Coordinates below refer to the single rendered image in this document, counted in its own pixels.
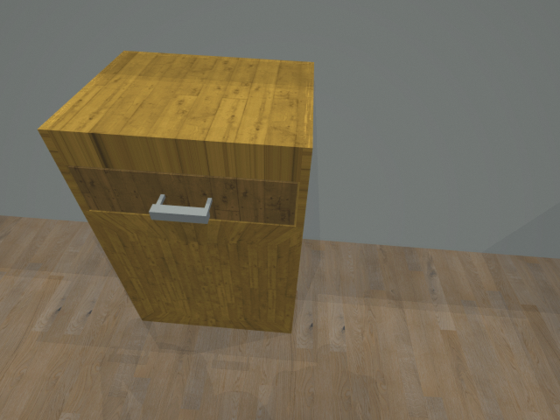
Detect drawer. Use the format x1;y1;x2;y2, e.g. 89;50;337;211
68;165;298;225

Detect cabinet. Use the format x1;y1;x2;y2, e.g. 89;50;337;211
38;51;314;333

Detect handle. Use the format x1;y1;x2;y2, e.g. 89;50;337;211
149;194;213;224

